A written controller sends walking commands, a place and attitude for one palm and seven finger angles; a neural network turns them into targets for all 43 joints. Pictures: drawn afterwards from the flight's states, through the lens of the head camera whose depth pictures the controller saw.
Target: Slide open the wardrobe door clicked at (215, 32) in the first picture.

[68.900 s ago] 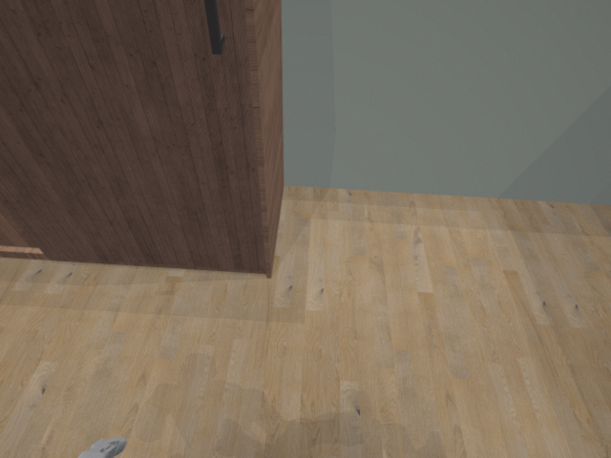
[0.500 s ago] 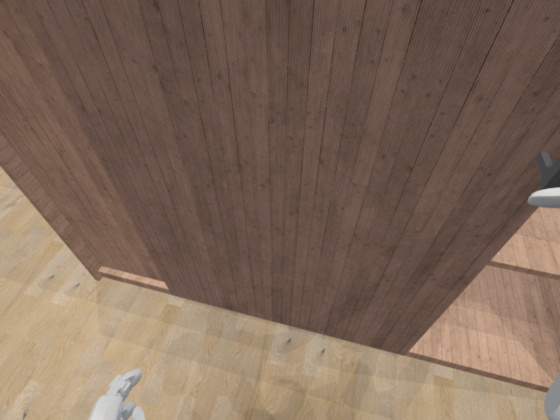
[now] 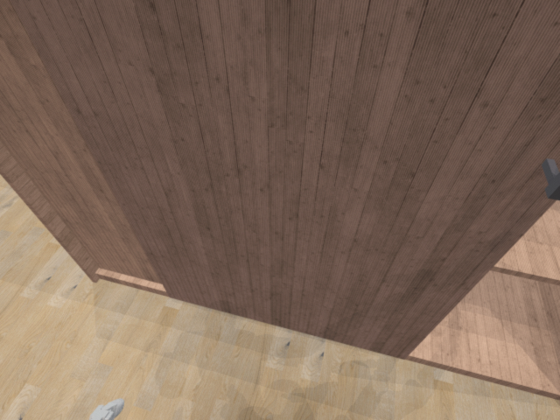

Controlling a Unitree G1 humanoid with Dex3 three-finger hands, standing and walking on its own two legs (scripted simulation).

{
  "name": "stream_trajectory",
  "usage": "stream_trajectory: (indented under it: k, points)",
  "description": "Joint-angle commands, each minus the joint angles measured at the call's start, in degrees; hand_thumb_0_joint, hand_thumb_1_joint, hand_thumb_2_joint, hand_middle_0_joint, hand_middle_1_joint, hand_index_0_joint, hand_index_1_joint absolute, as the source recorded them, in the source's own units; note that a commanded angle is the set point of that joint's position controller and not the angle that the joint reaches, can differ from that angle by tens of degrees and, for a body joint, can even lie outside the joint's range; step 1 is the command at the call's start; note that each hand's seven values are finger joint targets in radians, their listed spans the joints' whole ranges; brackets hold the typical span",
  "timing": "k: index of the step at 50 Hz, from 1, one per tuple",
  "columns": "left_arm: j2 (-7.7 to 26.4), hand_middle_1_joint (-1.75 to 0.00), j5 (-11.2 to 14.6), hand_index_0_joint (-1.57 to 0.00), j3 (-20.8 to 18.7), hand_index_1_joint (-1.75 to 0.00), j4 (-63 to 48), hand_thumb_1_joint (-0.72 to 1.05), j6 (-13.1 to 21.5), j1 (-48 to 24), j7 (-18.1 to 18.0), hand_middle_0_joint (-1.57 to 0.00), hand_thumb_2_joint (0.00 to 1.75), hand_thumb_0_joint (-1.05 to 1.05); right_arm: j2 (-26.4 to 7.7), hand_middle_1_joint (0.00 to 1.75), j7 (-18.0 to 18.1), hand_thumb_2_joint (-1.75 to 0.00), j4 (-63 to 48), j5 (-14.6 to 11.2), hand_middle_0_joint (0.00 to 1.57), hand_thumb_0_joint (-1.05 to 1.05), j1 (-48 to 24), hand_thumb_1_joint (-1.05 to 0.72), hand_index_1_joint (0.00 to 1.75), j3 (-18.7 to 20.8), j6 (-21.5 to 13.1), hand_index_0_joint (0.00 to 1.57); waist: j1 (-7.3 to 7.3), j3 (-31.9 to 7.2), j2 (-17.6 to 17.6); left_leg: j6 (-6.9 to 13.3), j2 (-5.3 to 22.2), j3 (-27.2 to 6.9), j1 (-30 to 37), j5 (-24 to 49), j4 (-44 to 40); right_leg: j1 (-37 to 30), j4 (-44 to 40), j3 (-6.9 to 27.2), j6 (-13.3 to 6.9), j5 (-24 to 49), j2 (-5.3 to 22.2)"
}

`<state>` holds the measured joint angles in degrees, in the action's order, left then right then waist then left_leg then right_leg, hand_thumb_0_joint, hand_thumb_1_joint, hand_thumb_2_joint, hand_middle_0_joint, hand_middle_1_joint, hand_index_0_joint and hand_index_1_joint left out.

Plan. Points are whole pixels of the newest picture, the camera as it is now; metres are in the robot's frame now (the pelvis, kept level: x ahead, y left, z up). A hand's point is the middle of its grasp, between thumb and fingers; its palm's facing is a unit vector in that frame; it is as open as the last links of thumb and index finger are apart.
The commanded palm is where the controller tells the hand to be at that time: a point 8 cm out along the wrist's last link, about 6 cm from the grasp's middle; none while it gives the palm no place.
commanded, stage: slip the hand off the handle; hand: right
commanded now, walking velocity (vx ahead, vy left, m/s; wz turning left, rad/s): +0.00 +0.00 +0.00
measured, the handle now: out of the picture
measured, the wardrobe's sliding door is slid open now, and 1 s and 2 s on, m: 0.50 0.50 0.50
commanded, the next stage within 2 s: draw the hand back to the body in 0.44 s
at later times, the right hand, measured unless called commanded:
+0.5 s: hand out of the picture +0.24 -0.36 +0.21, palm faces +0.52 +0.84 -0.17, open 14.7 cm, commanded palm +0.20 -0.39 +0.21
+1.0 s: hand out of the picture +0.20 -0.32 +0.19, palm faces +0.25 +0.97 -0.04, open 14.7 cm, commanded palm +0.16 -0.36 +0.20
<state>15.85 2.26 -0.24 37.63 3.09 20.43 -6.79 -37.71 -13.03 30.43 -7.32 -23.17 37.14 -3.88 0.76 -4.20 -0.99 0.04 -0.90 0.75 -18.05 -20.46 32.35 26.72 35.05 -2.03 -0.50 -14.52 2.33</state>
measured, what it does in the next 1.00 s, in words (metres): stands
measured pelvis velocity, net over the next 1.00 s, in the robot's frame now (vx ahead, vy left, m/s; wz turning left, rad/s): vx -0.02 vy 0.01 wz -0.04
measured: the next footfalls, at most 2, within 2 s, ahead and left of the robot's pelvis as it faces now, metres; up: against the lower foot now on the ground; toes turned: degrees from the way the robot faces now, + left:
none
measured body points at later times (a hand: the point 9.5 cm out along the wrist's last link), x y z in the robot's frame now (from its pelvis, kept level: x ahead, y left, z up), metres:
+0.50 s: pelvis -0.02 +0.00 +0.00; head -0.04 +0.01 +0.45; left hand +0.20 +0.21 -0.06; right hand +0.20 -0.40 +0.22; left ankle -0.05 +0.12 -0.73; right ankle +0.03 -0.11 -0.73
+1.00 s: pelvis -0.02 +0.01 +0.01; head -0.06 +0.02 +0.45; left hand +0.18 +0.24 -0.05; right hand +0.18 -0.37 +0.20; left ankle -0.05 +0.12 -0.73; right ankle +0.03 -0.11 -0.73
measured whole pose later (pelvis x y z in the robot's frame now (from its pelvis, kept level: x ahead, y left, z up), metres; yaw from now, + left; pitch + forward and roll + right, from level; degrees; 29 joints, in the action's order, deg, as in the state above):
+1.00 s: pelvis -0.02 +0.01 +0.01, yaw -2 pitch -3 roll +1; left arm 16.7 5.5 3.4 34.9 13.5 14.6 -7.9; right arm -29.4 -24.4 5.1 -22.1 -0.9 33.2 14.2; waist -4.1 -3.4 -3.2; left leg 0.3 -0.4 2.9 -7.8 -18.3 28.7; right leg 16.9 30.5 0.0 -0.1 -11.1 1.3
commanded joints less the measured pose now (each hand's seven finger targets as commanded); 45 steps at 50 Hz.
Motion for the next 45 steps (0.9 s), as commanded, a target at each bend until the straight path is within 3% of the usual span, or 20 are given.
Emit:
stream_trajectory:
  k: [1, 2, 3, 8, 13, 14, 16, 19, 21, 22, 25, 28, 29, 30, 31, 33, 35, 37, 40, 45]
  points:
    - [7.59, -0.30, 0.20, -0.20, -2.33, -0.30, -9.10, 0.90, 3.42, -4.48, -0.68, -0.20, 0.90, 0.00, -22.86, 1.15, 2.21, -0.20, -20.76, -1.98, 0.25, 0.00, -10.17, 0.55, 1.15, 7.15, -2.00, 0.25, -3.73, -16.17, -6.12, 0.66, -1.13, 1.15, 0.44, 21.01, -2.66, -16.49, -2.39, 1.55, -2.27, 18.42, -1.72]
    - [7.15, -0.30, 0.31, -0.20, -2.08, -0.30, -9.38, 0.90, 3.63, -5.38, -0.75, -0.20, 0.90, 0.00, -20.19, 1.15, 2.30, -0.20, -22.49, -2.21, 0.25, 0.00, -10.42, 0.55, 1.15, 5.17, -1.58, 0.25, -3.20, -14.87, -6.36, 0.65, -1.23, 1.42, -0.67, 19.77, -2.96, -17.09, -2.74, 1.76, -2.12, 17.72, -1.65]
    - [7.03, -0.30, 0.30, -0.20, -2.06, -0.30, -9.50, 0.90, 3.93, -6.01, -0.91, -0.20, 0.90, 0.00, -19.83, 1.15, 2.50, -0.20, -24.68, -2.37, 0.25, 0.00, -10.83, 0.55, 1.15, 4.96, -1.35, 0.25, -3.11, -14.63, -8.04, 0.70, -1.26, 1.48, -1.47, 17.83, -3.28, -17.70, -3.05, 2.00, -1.93, 16.46, -1.59]
    - [6.18, -0.30, 0.27, -0.20, -1.21, -0.30, -9.52, 0.90, 5.31, -8.87, -1.66, -0.20, 0.90, 0.00, -13.94, 1.15, 3.37, -0.20, -29.78, -3.38, 0.25, 0.00, -7.57, 0.55, 1.15, 1.24, 0.62, 0.25, -2.79, -11.93, -7.41, 0.94, -1.17, 2.03, -2.88, 14.23, -4.24, -19.40, -4.58, 3.36, -1.54, 13.39, -1.42]
    - [6.10, -0.30, 0.47, -0.20, -0.47, -0.30, -8.89, 0.90, 6.33, -10.81, -2.35, -0.20, 0.90, 0.00, -12.00, 1.15, 4.04, -0.20, -29.97, -4.03, 0.25, 0.00, -6.64, 0.55, 1.15, 0.08, 2.87, 0.25, -2.86, -8.43, -4.29, 0.93, -0.82, 2.18, -3.24, 10.44, -5.74, -18.41, -6.40, 4.29, -1.24, 8.09, -1.48]
    - [5.88, -0.30, 0.38, -0.20, -0.26, -0.30, -9.17, 0.90, 6.57, -11.61, -2.43, -0.20, 0.90, 0.00, -11.04, 1.15, 4.06, -0.20, -32.19, -3.70, 0.25, 0.00, -7.57, 0.55, 1.15, -1.29, 2.88, 0.25, -2.87, -9.06, -6.22, 1.01, -0.65, 1.94, -3.18, 10.10, -5.83, -19.18, -6.57, 4.30, -1.20, 7.70, -1.68]
    - [5.52, -0.30, 0.38, -0.20, 0.19, -0.30, -9.05, 0.90, 7.01, -12.33, -2.55, -0.20, 0.90, 0.00, -9.43, 1.15, 4.55, -0.20, -34.22, -3.63, 0.25, 0.00, -8.35, 0.55, 1.15, -3.00, 2.93, 0.25, -2.55, -8.69, -6.09, 1.04, -0.57, 1.85, -3.02, 9.57, -6.34, -19.58, -6.79, 4.40, -1.25, 6.61, -1.77]
    - [5.30, -0.30, 0.24, -0.20, 0.53, -0.30, -8.82, 0.90, 7.51, -13.09, -2.66, -0.20, 0.90, 0.00, -8.84, 1.15, 4.91, -0.20, -34.59, -3.84, 0.25, 0.00, -5.23, 0.55, 1.15, -2.75, 2.89, 0.25, -3.22, -8.26, -5.04, 1.05, -0.50, 1.97, -2.25, 8.65, -6.78, -19.61, -7.63, 4.78, -1.15, 5.24, -1.87]
    - [5.28, -0.30, 0.20, -0.20, 0.58, -0.30, -8.62, 0.90, 7.68, -13.56, -2.83, -0.20, 0.90, 0.00, -11.02, 1.15, 5.02, -0.20, -35.43, -4.08, 0.25, 0.00, -4.00, 0.55, 1.15, -0.31, 2.81, 0.25, -3.85, -8.88, -5.50, 1.06, -0.39, 1.63, -0.83, 9.12, -7.27, -19.34, -7.46, 4.16, -1.22, 5.89, -1.94]
    - [4.86, -0.30, 0.28, -0.20, 0.90, -0.30, -8.79, 0.90, 7.86, -14.11, -2.83, -0.20, 0.90, 0.00, -9.44, 1.15, 4.83, -0.20, -35.60, -4.33, 0.25, 0.00, -3.33, 0.55, 1.15, -1.47, 2.98, 0.25, -3.79, -7.82, -5.41, 1.02, -0.38, 1.73, -0.93, 8.78, -7.51, -19.25, -7.69, 4.10, -1.22, 5.45, -2.09]
    - [5.01, -0.30, 0.26, -0.20, 1.23, -0.30, -7.88, 0.90, 8.38, -14.37, -3.30, -0.20, 0.90, 0.00, -11.21, 1.15, 4.94, -0.20, -34.83, -4.29, 0.25, 0.00, -6.32, 0.55, 1.15, -0.89, 2.93, 0.25, -3.33, -6.28, -5.58, 0.94, -0.40, 1.37, -1.61, 6.96, -8.40, -18.58, -7.89, 4.06, -1.28, 3.20, -2.15]
    - [5.00, -0.30, 0.19, -0.20, 1.25, -0.30, -7.51, 0.90, 9.15, -14.23, -3.45, -0.20, 0.90, 0.00, -10.34, 1.15, 4.72, -0.20, -32.54, -3.85, 0.25, 0.00, -7.22, 0.55, 1.15, -2.01, 2.54, 0.25, -3.15, -5.55, -6.07, 0.96, -0.25, 1.52, -2.07, 5.65, -8.27, -18.15, -8.43, 4.39, -1.10, 1.65, -2.23]
    - [6.30, -0.30, 1.69, -0.20, 1.83, -0.30, -7.23, 0.90, 9.73, -15.27, -4.00, -0.20, 0.90, 0.00, -6.97, 1.15, -1.63, -0.20, -25.96, -10.25, 0.25, 0.00, -5.56, 0.55, 1.15, -4.92, 6.70, 0.25, -2.05, -7.78, -6.74, 1.21, 0.24, 1.27, 1.24, 6.56, -9.48, -19.65, -9.50, 4.61, -1.08, 0.82, -2.08]
    - [6.16, -0.30, 2.44, -0.20, 1.84, -0.30, -8.16, 0.90, 10.26, -15.92, -4.51, -0.20, 0.90, 0.00, -8.96, 1.15, -4.97, -0.20, -28.50, -11.82, 0.25, 0.00, -6.90, 0.55, 1.15, -3.54, 8.21, 0.25, -3.03, -9.07, -4.94, 0.91, 0.22, 0.83, 3.07, 8.38, -10.16, -20.53, -8.61, 4.07, -1.67, 2.59, -2.21]
    - [6.52, -0.30, 2.55, -0.20, 1.95, -0.30, -8.53, 0.90, 10.79, -16.04, -4.82, -0.20, 0.90, 0.00, -12.34, 1.15, -7.45, -0.20, -28.73, -12.59, 0.25, 0.00, -6.62, 0.55, 1.15, -1.52, 9.93, 0.25, -3.50, -10.25, -5.52, 0.77, 0.42, 0.62, 3.86, 10.22, -10.02, -20.67, -8.34, 4.04, -1.92, 4.49, -2.37]
    - [6.27, -0.30, 3.02, -0.20, 2.84, -0.30, -9.80, 0.90, 11.60, -16.71, -4.64, -0.20, 0.90, 0.00, -12.75, 1.15, -12.17, -0.20, -29.01, -13.61, 0.25, 0.00, -6.85, 0.55, 1.15, -2.72, 12.96, 0.25, -3.75, -8.18, -6.70, 0.62, 0.32, 0.78, 3.56, 11.43, -10.23, -20.89, -8.82, 4.32, -1.96, 5.63, -2.61]
    - [6.78, -0.30, 2.95, -0.20, 2.88, -0.30, -10.73, 0.90, 12.16, -16.50, -3.84, -0.20, 0.90, 0.00, -16.66, 1.15, -15.42, -0.20, -29.70, -14.95, 0.25, 0.00, -4.37, 0.55, 1.15, 0.98, 13.91, 0.25, -4.68, -8.12, -6.53, 0.33, 0.04, 0.34, 4.56, 12.89, -10.41, -21.00, -8.38, 4.55, -2.15, 7.35, -3.07]
    - [6.10, -0.30, 2.72, -0.20, 2.55, -0.30, -12.15, 0.90, 12.88, -15.76, -2.61, -0.20, 0.90, 0.00, -17.48, 1.15, -15.22, -0.20, -33.51, -15.70, 0.25, 0.00, 0.85, 0.55, 1.15, 4.47, 13.08, 0.25, -5.63, -9.20, -5.12, 0.60, -0.19, 1.10, 5.01, 14.67, -9.64, -21.23, -8.27, 4.54, -2.12, 9.38, -3.03]
    - [6.25, -0.30, 2.82, -0.20, 1.90, -0.30, -12.55, 0.90, 13.32, -15.38, -1.17, -0.20, 0.90, 0.00, -15.93, 1.15, -13.28, -0.20, -31.77, -17.55, 0.25, 0.00, 8.37, 0.55, 1.15, 7.63, 12.72, 0.25, -6.28, -6.18, -2.37, -0.02, -0.11, 0.50, 4.41, 14.17, -10.23, -18.76, -7.63, 3.73, -1.92, 8.52, -2.86]
    - [6.37, -0.30, 3.65, -0.20, 1.62, -0.30, -13.16, 0.90, 13.83, -15.76, -0.94, -0.20, 0.90, 0.00, -8.02, 1.15, -12.12, -0.20, -34.58, -16.87, 0.25, 0.00, 6.95, 0.55, 1.15, 0.05, 14.82, 0.25, -4.58, -3.25, -4.87, -0.79, 0.03, -0.28, 0.03, 8.43, -10.64, -19.34, -7.97, 3.58, -1.68, 4.10, -2.54]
